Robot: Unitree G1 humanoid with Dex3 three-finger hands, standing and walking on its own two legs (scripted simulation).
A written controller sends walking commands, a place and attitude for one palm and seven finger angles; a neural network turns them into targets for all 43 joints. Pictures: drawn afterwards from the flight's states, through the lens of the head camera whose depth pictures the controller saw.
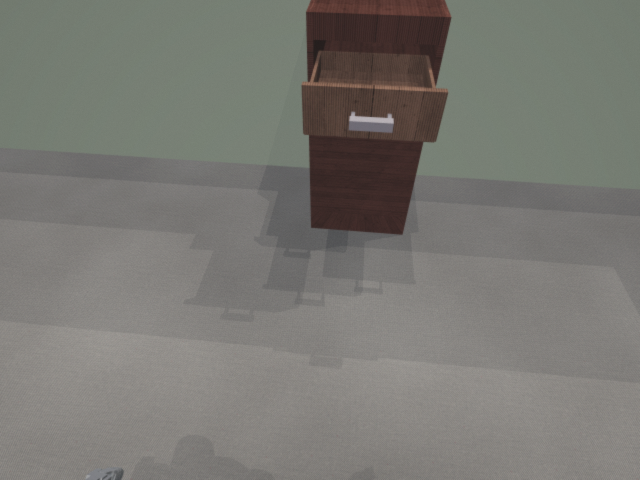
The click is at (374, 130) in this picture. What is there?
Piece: drawer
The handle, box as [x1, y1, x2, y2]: [349, 112, 393, 132]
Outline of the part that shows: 351,112 349,118 349,129 386,132 392,131 393,118 391,117 391,114 388,114 386,118 355,116 354,112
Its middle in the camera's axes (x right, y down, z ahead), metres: +0.13 -0.30 +0.99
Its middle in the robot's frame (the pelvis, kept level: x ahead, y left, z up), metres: +0.95 -0.07 -0.03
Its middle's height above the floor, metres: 0.74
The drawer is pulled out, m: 0.30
